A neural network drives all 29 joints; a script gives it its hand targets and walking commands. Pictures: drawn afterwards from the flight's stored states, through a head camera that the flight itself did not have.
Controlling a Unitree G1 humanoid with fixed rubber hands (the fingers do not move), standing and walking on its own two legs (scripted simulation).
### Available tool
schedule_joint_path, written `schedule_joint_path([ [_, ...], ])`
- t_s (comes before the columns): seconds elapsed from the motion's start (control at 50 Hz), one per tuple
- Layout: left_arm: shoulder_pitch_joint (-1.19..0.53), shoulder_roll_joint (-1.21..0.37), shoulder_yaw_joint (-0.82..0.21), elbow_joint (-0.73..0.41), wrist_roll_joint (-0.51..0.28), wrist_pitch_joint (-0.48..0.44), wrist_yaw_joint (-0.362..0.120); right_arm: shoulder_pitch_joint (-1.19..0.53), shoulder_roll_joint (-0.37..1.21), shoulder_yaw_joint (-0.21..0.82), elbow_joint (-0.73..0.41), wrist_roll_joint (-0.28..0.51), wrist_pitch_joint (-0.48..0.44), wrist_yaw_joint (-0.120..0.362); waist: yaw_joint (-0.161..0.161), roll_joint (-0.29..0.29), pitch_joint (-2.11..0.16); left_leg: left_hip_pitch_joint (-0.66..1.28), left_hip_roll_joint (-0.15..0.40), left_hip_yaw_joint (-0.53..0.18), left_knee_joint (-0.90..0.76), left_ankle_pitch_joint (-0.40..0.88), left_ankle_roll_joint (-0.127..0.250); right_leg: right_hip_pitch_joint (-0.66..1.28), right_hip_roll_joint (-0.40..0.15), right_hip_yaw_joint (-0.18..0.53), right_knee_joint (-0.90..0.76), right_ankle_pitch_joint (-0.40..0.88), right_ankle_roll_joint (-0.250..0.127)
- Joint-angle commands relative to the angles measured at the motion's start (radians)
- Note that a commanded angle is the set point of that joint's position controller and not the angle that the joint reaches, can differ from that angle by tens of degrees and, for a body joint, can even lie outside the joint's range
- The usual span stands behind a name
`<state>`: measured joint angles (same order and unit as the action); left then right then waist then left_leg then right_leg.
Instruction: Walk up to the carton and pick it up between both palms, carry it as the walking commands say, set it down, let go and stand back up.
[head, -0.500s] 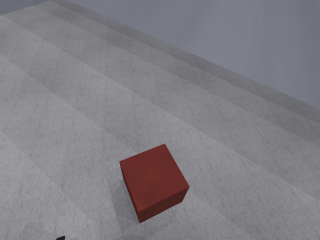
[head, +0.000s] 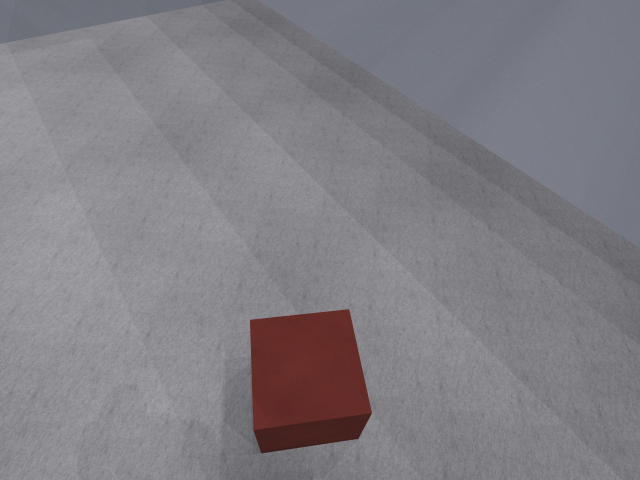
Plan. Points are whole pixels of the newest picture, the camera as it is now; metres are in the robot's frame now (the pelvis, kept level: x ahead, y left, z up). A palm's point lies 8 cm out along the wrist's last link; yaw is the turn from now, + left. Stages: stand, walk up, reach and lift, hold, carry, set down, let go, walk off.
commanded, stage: walk up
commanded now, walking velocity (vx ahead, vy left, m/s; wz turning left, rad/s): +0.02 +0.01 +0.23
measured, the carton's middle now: (305, 380) +0.47 +0.01 -0.64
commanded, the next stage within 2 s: stand in 1.28 s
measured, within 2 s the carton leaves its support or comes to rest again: neither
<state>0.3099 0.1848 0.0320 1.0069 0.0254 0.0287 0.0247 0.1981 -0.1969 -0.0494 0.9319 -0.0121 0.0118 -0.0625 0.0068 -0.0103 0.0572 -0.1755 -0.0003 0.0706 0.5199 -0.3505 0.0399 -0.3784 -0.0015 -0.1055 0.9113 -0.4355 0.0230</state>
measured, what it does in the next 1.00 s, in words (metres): steps on the spot: right foot, then left foot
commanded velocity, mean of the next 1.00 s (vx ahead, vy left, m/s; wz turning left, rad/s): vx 0.01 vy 0.03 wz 0.05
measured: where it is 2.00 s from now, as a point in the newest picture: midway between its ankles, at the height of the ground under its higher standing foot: outside the picture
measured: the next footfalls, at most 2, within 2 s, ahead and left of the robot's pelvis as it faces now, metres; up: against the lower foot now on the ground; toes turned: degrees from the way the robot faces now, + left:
right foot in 0.12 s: +0.08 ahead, -0.16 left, +0.00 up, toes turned +12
left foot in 0.62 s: +0.00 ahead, +0.08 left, +0.00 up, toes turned +7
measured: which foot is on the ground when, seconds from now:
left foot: down 0.00-0.12, up 0.14-0.60, down 0.62-1.00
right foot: up 0.00-0.10, down 0.12-1.00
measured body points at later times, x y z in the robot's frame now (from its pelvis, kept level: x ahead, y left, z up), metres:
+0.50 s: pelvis +0.00 -0.05 +0.02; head +0.02 -0.09 +0.47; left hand -0.01 +0.21 -0.11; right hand +0.04 -0.31 -0.15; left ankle -0.04 +0.10 -0.68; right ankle +0.04 -0.16 -0.73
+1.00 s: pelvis +0.03 +0.00 +0.01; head +0.04 +0.00 +0.46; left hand +0.02 +0.22 -0.15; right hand +0.04 -0.23 -0.15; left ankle -0.04 +0.08 -0.73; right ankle +0.04 -0.16 -0.73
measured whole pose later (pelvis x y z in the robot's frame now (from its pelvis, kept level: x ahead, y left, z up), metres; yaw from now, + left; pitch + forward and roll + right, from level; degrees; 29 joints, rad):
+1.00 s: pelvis +0.03 +0.00 +0.01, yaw +2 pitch -1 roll -1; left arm 0.24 0.16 0.01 1.16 0.00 0.00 0.04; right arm 0.25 -0.14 -0.01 1.15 0.00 -0.03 -0.04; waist 0.00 0.00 0.05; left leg -0.05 -0.01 0.10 0.35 -0.29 0.04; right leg -0.16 -0.07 -0.06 0.36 -0.18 0.05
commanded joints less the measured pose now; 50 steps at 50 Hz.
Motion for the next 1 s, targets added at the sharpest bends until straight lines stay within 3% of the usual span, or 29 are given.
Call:
schedule_joint_path([
  [0.0,-0.024,0.099,0.007,-0.088,-0.002,-0.019,-0.006,-0.02,-0.13,-0.018,0.01,-0.005,0.005,0.011,-0.013,0.191,0.006,0.023,0.155,-0.078,-0.15,0.601,0.095,-0.021,-0.065,0.034,-0.14,0.04,0.015],
  [0.02,-0.02,0.085,0.004,-0.087,-0.007,-0.018,-0.01,0.037,-0.125,-0.02,0.034,-0.011,0.004,0.018,-0.025,0.162,-0.006,0.013,0.14,-0.082,-0.17,0.409,0.097,0.039,-0.04,-0.016,-0.212,0.042,0.015],
  [0.04,-0.021,0.085,0.011,-0.08,-0.023,-0.015,-0.004,0.019,-0.118,-0.014,0.033,-0.007,0.003,0.021,-0.009,0.111,0.014,-0.009,0.152,-0.076,-0.136,0.487,0.088,0.074,-0.034,-0.014,-0.312,0.101,0.004],
  [0.08,0.044,0.064,0.004,-0.029,-0.022,-0.03,0.0,0.03,-0.108,-0.017,0.056,0.002,0.0,0.028,0.03,0.05,-0.037,-0.018,0.141,-0.073,-0.12,0.403,0.049,0.213,-0.051,-0.021,-0.504,0.328,-0.002],
  [0.1,0.051,0.116,0.014,-0.026,-0.012,-0.044,0.003,0.063,-0.097,-0.019,0.069,0.001,-0.004,0.035,0.029,-0.016,-0.061,-0.075,0.108,-0.058,-0.067,0.285,0.016,0.283,-0.146,0.039,-0.495,0.494,-0.007],
  [0.12,0.06,0.209,0.034,-0.027,-0.011,-0.042,0.009,0.06,-0.087,-0.013,0.054,0.0,0.004,0.036,0.031,-0.199,-0.067,-0.17,0.023,0.003,0.08,0.055,-0.035,0.284,-0.314,0.242,-0.567,0.586,-0.085],
  [0.14,0.144,0.248,0.047,-0.016,0.001,-0.039,0.013,0.011,-0.096,-0.022,0.037,0.004,0.028,0.035,0.069,-0.261,-0.067,-0.263,-0.001,0.002,0.28,-0.211,-0.059,0.307,-0.448,0.428,-0.642,0.64,-0.166],
  [0.16,0.145,0.256,0.048,-0.017,0.007,-0.038,0.018,0.002,-0.104,-0.027,0.037,-0.001,0.043,0.036,0.064,-0.179,-0.053,-0.306,0.011,-0.069,0.425,-0.25,-0.07,0.29,-0.474,0.445,-0.654,0.643,-0.18],
  [0.2,0.12,0.25,0.053,-0.032,0.003,-0.023,0.037,0.037,-0.133,-0.05,0.049,-0.01,0.06,0.055,0.026,-0.049,-0.063,-0.362,0.03,-0.145,0.596,-0.16,-0.101,0.275,-0.477,0.41,-0.626,0.59,-0.13],
  [0.22,0.075,0.223,0.051,-0.035,-0.003,-0.021,0.038,0.056,-0.13,-0.049,0.059,-0.009,0.063,0.066,0.007,-0.085,-0.067,-0.337,0.037,-0.15,0.609,-0.091,-0.104,0.227,-0.434,0.345,-0.641,0.489,-0.102],
  [0.26,0.018,0.179,0.05,-0.038,0.001,-0.027,0.022,0.071,-0.112,-0.031,0.085,-0.015,0.058,0.083,-0.001,-0.199,-0.07,-0.307,0.015,-0.105,0.631,0.038,-0.085,0.135,-0.342,0.269,-0.744,-0.012,-0.082],
  [0.28,0.005,0.166,0.046,-0.038,0.001,-0.034,0.012,0.065,-0.101,-0.023,0.094,-0.02,0.052,0.086,-0.005,-0.23,-0.049,-0.316,0.002,-0.081,0.618,0.077,-0.078,0.116,-0.322,0.261,-0.776,-0.1,-0.08],
  [0.3,0.0,0.171,0.04,-0.04,-0.001,-0.036,0.012,0.036,-0.106,-0.024,0.095,-0.021,0.057,0.085,-0.008,-0.179,0.008,-0.333,0.004,-0.089,0.59,0.086,-0.093,0.11,-0.322,0.241,-0.759,0.031,-0.074],
  [0.32,0.014,0.168,0.041,-0.036,-0.004,-0.041,0.008,0.034,-0.097,-0.019,0.104,-0.019,0.058,0.084,-0.007,-0.176,0.0,-0.322,-0.003,-0.074,0.55,0.084,-0.093,0.122,-0.31,0.217,-0.75,0.117,-0.081],
  [0.36,-0.04,0.141,0.033,-0.034,-0.01,-0.042,-0.002,0.049,-0.057,0.007,0.12,-0.011,0.044,0.075,-0.018,-0.268,-0.02,-0.2,-0.031,-0.029,0.367,0.07,-0.084,0.068,-0.213,0.094,-0.757,0.104,-0.093],
  [0.38,-0.029,0.154,0.035,-0.026,-0.001,-0.04,-0.005,0.042,-0.059,0.01,0.121,-0.009,0.043,0.07,-0.003,-0.264,-0.015,-0.186,-0.043,-0.015,0.305,0.04,-0.088,0.072,-0.217,0.099,-0.756,0.099,-0.105],
  [0.4,0.029,0.194,0.046,-0.015,0.007,-0.038,-0.004,0.023,-0.082,0.002,0.122,-0.005,0.051,0.069,0.021,-0.206,-0.017,-0.229,-0.04,-0.022,0.292,0.003,-0.092,0.129,-0.282,0.179,-0.754,0.084,-0.122],
  [0.42,0.05,0.217,0.055,-0.012,0.003,-0.034,-0.001,0.014,-0.089,0.0,0.122,-0.003,0.055,0.067,0.027,-0.202,-0.027,-0.242,-0.027,-0.028,0.286,-0.011,-0.089,0.155,-0.317,0.208,-0.755,0.069,-0.139],
  [0.44,0.026,0.21,0.053,-0.016,0.001,-0.03,0.0,0.023,-0.071,0.01,0.123,-0.004,0.048,0.064,0.016,-0.236,-0.038,-0.185,-0.019,-0.02,0.24,-0.007,-0.081,0.118,-0.301,0.173,-0.756,0.051,-0.142],
  [0.52,0.013,0.209,0.068,0.001,0.007,-0.016,0.003,0.065,-0.056,0.021,0.126,0.006,0.017,0.056,0.0,-0.202,-0.041,-0.085,0.007,-0.021,0.015,-0.015,-0.06,0.126,-0.323,0.185,-0.704,0.082,-0.143],
  [0.56,0.033,0.159,0.054,0.033,-0.005,-0.015,-0.001,0.123,-0.056,0.018,0.146,0.007,-0.01,0.044,-0.033,-0.123,-0.07,0.056,0.032,0.007,-0.177,0.133,-0.051,0.112,-0.262,0.139,-0.613,0.14,-0.108],
  [0.58,0.055,0.092,0.031,0.049,-0.007,-0.02,-0.007,0.139,-0.075,0.015,0.16,0.009,-0.023,0.037,-0.034,-0.03,-0.077,0.119,0.101,-0.051,-0.227,0.153,-0.038,0.085,-0.193,0.102,-0.558,0.117,-0.085],
  [0.6,0.061,0.022,0.006,0.048,-0.009,-0.022,-0.01,0.157,-0.116,0.012,0.17,0.0,-0.035,0.031,-0.033,0.112,-0.069,0.111,0.238,-0.227,-0.328,0.084,-0.026,0.041,-0.114,0.067,-0.458,0.1,-0.046],
  [0.62,0.023,0.018,-0.008,0.035,-0.014,-0.014,-0.011,0.075,-0.146,0.005,0.154,0.004,-0.039,0.037,-0.009,0.221,0.026,-0.037,0.293,-0.297,-0.397,0.035,0.02,0.03,-0.066,0.026,-0.451,0.078,-0.02],
  [0.64,0.003,0.062,0.001,0.043,-0.027,-0.01,-0.011,0.028,-0.122,0.015,0.15,-0.001,-0.038,0.042,0.002,0.187,0.064,-0.089,0.259,-0.262,-0.395,0.039,0.037,0.093,-0.083,0.07,-0.436,0.122,-0.025],
  [0.68,0.017,0.08,-0.005,0.054,-0.028,-0.021,-0.008,0.006,-0.086,0.033,0.16,-0.002,-0.037,0.039,0.005,0.168,0.045,-0.016,0.188,-0.153,-0.329,0.162,0.024,0.109,-0.079,0.066,-0.497,0.22,-0.03],
  [0.76,0.012,0.076,-0.007,0.082,-0.031,-0.036,0.002,0.071,-0.062,0.03,0.188,0.006,-0.051,0.034,-0.002,0.107,-0.011,0.055,0.144,-0.083,-0.252,0.343,0.003,0.194,-0.112,0.073,-0.578,0.354,-0.019],
  [0.84,0.01,0.061,-0.009,0.124,-0.027,-0.035,0.01,0.106,-0.054,0.028,0.211,0.012,-0.051,0.029,-0.004,0.06,-0.005,0.092,0.138,-0.061,-0.228,0.442,-0.007,0.213,-0.122,0.069,-0.576,0.409,-0.02],
  [0.98,0.004,0.05,-0.01,0.16,-0.024,-0.03,0.019,0.138,-0.041,0.027,0.222,0.015,-0.046,0.021,-0.005,0.023,-0.008,0.102,0.137,-0.049,-0.218,0.479,-0.012,0.241,-0.129,0.068,-0.561,0.482,-0.023],
])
